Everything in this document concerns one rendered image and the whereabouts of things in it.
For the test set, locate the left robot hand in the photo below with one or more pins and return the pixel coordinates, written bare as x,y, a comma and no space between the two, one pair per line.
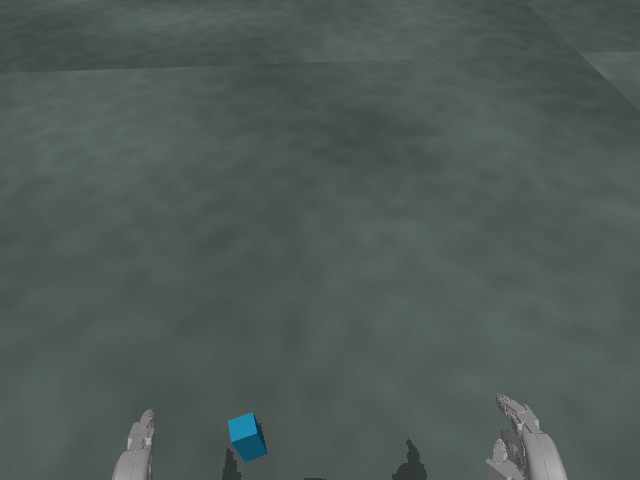
137,462

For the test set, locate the right robot hand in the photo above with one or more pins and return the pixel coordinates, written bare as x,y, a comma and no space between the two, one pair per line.
536,454

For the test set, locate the carton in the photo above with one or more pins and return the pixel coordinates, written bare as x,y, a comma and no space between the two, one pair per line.
247,437

